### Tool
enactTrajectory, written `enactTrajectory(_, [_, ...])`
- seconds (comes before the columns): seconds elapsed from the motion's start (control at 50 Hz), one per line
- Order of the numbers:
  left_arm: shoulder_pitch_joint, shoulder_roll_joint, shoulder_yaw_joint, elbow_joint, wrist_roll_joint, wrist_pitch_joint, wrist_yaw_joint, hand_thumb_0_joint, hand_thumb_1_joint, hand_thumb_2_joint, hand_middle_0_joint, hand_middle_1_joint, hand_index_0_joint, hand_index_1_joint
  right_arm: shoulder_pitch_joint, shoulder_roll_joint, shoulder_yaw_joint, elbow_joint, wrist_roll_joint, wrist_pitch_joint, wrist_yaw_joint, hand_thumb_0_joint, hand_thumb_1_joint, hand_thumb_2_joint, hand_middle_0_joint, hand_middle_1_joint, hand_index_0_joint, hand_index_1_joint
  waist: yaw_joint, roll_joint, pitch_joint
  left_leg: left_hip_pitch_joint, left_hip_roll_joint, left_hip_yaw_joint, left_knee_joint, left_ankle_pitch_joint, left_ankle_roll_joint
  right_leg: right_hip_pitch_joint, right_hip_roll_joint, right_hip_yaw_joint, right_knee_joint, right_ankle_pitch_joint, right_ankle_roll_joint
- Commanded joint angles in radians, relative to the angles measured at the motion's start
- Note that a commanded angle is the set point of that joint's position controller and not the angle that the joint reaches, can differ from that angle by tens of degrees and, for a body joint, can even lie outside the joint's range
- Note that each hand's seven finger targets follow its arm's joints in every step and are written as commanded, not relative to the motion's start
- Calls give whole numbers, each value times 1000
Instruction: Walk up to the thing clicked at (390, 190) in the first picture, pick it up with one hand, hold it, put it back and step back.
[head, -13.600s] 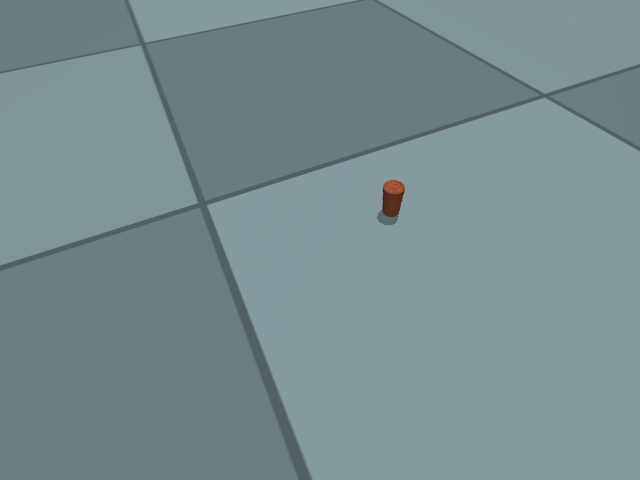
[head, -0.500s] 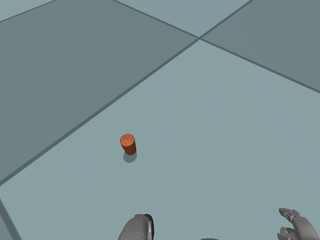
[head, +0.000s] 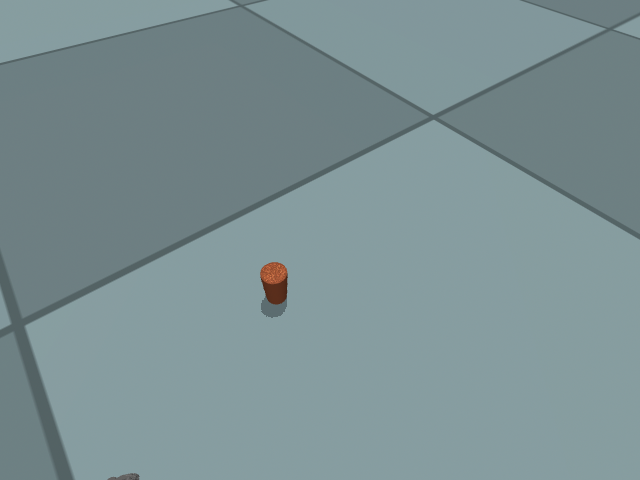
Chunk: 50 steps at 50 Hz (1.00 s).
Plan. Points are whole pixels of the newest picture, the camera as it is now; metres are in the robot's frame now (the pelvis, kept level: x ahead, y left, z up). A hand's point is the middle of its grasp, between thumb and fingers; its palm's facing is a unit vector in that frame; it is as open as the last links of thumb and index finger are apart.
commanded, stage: walk up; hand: left
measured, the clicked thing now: (275, 284) +0.84 +0.18 -0.69
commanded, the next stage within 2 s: stand in 0.84 s
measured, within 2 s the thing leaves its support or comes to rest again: neither
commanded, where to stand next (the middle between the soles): +0.48 +0.01 m, yaw -7 degrees
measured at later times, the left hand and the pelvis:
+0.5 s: hand out of the picture +0.08 +0.26 -0.15, palm faces +0.00 -0.93 -0.37, open 7.4 cm; pelvis +0.01 -0.01 +0.00, yaw +0 degrees
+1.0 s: hand out of the picture +0.11 +0.24 -0.14, palm faces -0.03 -0.94 -0.34, open 7.4 cm; pelvis +0.01 -0.01 +0.02, yaw +0 degrees
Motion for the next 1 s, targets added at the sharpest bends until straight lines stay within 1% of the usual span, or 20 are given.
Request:
enactTrajectory(0.0, [-36, 173, 50, -46, 0, -68, 14, 0, 900, 900, -200, -300, -200, -300, -90, -274, -65, -89, 11, -19, -8, 0, -900, -900, 200, 300, 200, 300, 17, 209, -44, -44, 143, -124, -119, 177, 102, 137, 40, -51, -315, 113, -3])
enactTrajectory(0.04, [40, 201, 54, 6, 8, -88, 32, 0, 900, 900, -200, -300, -200, -300, -102, -232, -52, -99, 20, -2, -4, 0, -900, -900, 200, 300, 200, 300, 43, 124, -78, -155, 114, -84, -4, 91, 73, 305, 14, 25, -411, 229, -6])
enactTrajectory(0.06, [59, 249, 64, 17, 19, -100, 41, 0, 900, 900, -200, -300, -200, -300, -98, -192, -42, -111, 25, -1, -2, 0, -900, -900, 200, 300, 200, 300, 45, -18, -86, -284, 57, -46, 115, 1, 40, 375, -111, 233, -466, 186, -46])
enactTrajectory(0.08, [30, 303, 73, 9, 16, -108, 43, 0, 900, 900, -200, -300, -200, -300, -82, -179, -40, -105, 21, 8, -1, 0, -900, -900, 200, 300, 200, 300, 40, -84, -78, -295, 2, -15, 209, -196, 14, 259, -291, 457, -552, -43, -148])
enactTrajectory(0.1, [-57, 333, 74, -10, 19, -107, 39, 0, 900, 900, -200, -300, -200, -300, -63, -227, -58, -77, 14, 10, -2, 0, -900, -900, 200, 300, 200, 300, 19, -77, -31, -190, 44, -39, 277, -239, -1, 67, -364, 517, -566, -165, -223])
enactTrajectory(0.12, [-105, 307, 64, -20, 17, -106, 34, 0, 900, 900, -200, -300, -200, -300, -33, -238, -64, -53, 14, 7, 4, 0, -900, -900, 200, 300, 200, 300, -17, -52, 6, -100, 76, -52, 192, -193, 7, -38, -320, 453, -551, -228, -208])
enactTrajectory(0.14, [-125, 275, 51, -18, 14, -105, 32, 0, 900, 900, -200, -300, -200, -300, -44, -237, -63, -46, 19, 1, 13, 0, -900, -900, 200, 300, 200, 300, -29, -32, 17, -59, 53, -27, 110, -157, 13, -70, -250, 342, -528, -231, -160])
enactTrajectory(0.2, [-103, 240, 35, 14, 11, -107, 28, 0, 900, 900, -200, -300, -200, -300, -47, -211, -65, -27, 10, -7, 23, 0, -900, -900, 200, 300, 200, 300, -27, -75, -18, 38, 29, -16, -51, 10, 31, -68, -147, 186, -472, -74, -74])
enactTrajectory(0.24, [-77, 206, 17, 13, 6, -104, 21, 0, 900, 900, -200, -300, -200, -300, -55, -240, -70, -32, 2, -15, 18, 0, -900, -900, 200, 300, 200, 300, -23, -2, -40, 108, 114, -150, -176, -61, 54, -126, -89, 124, -377, 7, -37])
enactTrajectory(0.26, [-73, 178, 8, 28, -4, -102, 19, 0, 900, 900, -200, -300, -200, -300, -113, -260, -67, -44, 4, -19, 18, 0, -900, -900, 200, 300, 200, 300, -6, 63, -36, 26, 175, -269, -251, -222, 88, -89, -29, 75, -337, -9, -11])
enactTrajectory(0.28, [-80, 193, 14, 43, -5, -103, 20, 0, 900, 900, -200, -300, -200, -300, -139, -276, -67, -43, 10, -18, 22, 0, -900, -900, 200, 300, 200, 300, 7, 78, -26, -77, 217, -294, -297, -315, 116, 22, 4, 20, -268, 14, -4])
enactTrajectory(0.3, [-58, 197, 15, 60, -3, -108, 24, 0, 900, 900, -200, -300, -200, -300, -175, -275, -65, -39, 9, -16, 24, 0, -900, -900, 200, 300, 200, 300, 28, 78, -24, -103, 225, -269, -291, -263, 115, 88, 7, 2, -269, 61, -7])
enactTrajectory(0.36, [-3, 212, 15, 90, -9, -129, 33, 0, 900, 900, -200, -300, -200, -300, -191, -228, -49, -31, 15, -21, 20, 0, -900, -900, 200, 300, 200, 300, 42, 78, -85, -66, 124, -108, -150, 161, 51, 212, -54, 89, -369, 344, -28])
enactTrajectory(0.4, [-21, 244, 15, 90, -13, -130, 41, 0, 900, 900, -200, -300, -200, -300, -165, -224, -47, -14, 22, -21, 16, 0, -900, -900, 200, 300, 200, 300, 20, 79, -124, -17, 89, -53, -104, 282, 20, 234, -109, 139, -366, 490, -51])
enactTrajectory(0.46, [-46, 232, 7, 92, -19, -124, 49, 0, 900, 900, -200, -300, -200, -300, -150, -231, -51, 13, 28, -18, 12, 0, -900, -900, 200, 300, 200, 300, 12, 84, -159, 58, 110, -57, -101, 452, 32, 235, -88, 85, -320, 586, -38])
enactTrajectory(0.62, [-88, 214, -2, 107, -14, -109, 55, 0, 900, 900, -200, -300, -200, -300, -194, -226, -56, 37, 29, -5, 7, 0, -900, -900, 200, 300, 200, 300, 12, 53, -139, 27, 127, -73, -145, 381, 49, 254, -68, 56, -313, 500, -30])
enactTrajectory(0.72, [-108, 224, -1, 120, -12, -112, 56, 0, 900, 900, -200, -300, -200, -300, -229, -213, -50, 48, 27, -3, 9, 0, -900, -900, 200, 300, 200, 300, 13, 38, -112, 13, 108, -46, -150, 334, 32, 265, -88, 86, -360, 528, -31])
enactTrajectory(0.8, [-131, 218, -4, 121, -12, -111, 54, 0, 900, 900, -200, -300, -200, -300, -238, -213, -50, 61, 26, -5, 12, 0, -900, -900, 200, 300, 200, 300, 10, 55, -122, 62, 117, -49, -187, 358, 30, 247, -82, 78, -371, 516, -24])
enactTrajectory(0.88, [-137, 185, -26, 153, -18, -101, 48, 0, 900, 900, -200, -300, -200, -300, -242, -223, -37, 85, 45, -17, 9, 0, -900, -900, 200, 300, 200, 300, -2, 53, -166, 156, 140, -69, -213, 545, 20, 279, -96, 72, -422, 627, -6])
enactTrajectory(0.98, [-149, 191, -29, 176, -15, -97, 44, 0, 900, 900, -200, -300, -200, -300, -255, -217, -27, 103, 42, -14, 8, 0, -900, -900, 200, 300, 200, 300, 0, 66, -150, 146, 138, -61, -272, 441, 13, 295, -95, 72, -476, 526, 0])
